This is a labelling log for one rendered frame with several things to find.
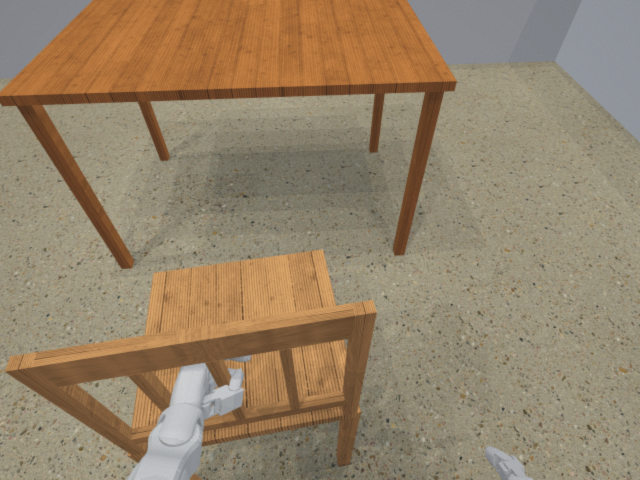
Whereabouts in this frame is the left robot forearm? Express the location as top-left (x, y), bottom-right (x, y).
top-left (127, 404), bottom-right (204, 480)

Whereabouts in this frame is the left robot hand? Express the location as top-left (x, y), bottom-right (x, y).
top-left (169, 355), bottom-right (251, 420)

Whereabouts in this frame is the chair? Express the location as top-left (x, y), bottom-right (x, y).
top-left (5, 249), bottom-right (377, 480)

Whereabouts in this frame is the table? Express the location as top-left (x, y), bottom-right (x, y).
top-left (0, 0), bottom-right (457, 269)

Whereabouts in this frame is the right robot hand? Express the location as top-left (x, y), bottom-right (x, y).
top-left (485, 446), bottom-right (533, 480)

